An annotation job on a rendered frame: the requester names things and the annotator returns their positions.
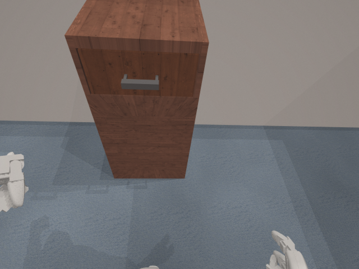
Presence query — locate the drawer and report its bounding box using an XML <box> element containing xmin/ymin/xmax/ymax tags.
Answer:
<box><xmin>78</xmin><ymin>48</ymin><xmax>199</xmax><ymax>97</ymax></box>

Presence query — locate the right robot hand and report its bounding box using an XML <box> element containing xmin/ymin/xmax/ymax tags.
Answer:
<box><xmin>266</xmin><ymin>230</ymin><xmax>308</xmax><ymax>269</ymax></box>

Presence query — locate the handle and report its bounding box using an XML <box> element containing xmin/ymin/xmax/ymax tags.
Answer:
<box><xmin>121</xmin><ymin>74</ymin><xmax>159</xmax><ymax>90</ymax></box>

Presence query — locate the cabinet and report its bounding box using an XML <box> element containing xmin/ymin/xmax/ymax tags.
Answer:
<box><xmin>65</xmin><ymin>0</ymin><xmax>209</xmax><ymax>178</ymax></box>

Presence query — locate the left robot hand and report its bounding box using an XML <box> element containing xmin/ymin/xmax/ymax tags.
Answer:
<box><xmin>0</xmin><ymin>152</ymin><xmax>29</xmax><ymax>212</ymax></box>

